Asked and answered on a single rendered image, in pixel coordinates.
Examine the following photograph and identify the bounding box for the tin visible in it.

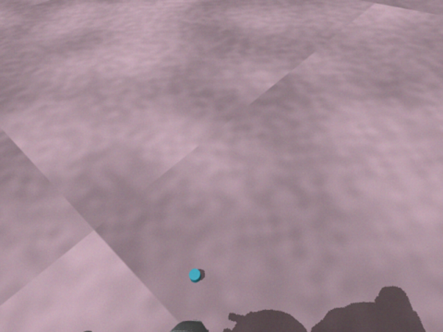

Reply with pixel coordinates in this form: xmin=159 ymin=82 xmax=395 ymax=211
xmin=189 ymin=268 xmax=201 ymax=283

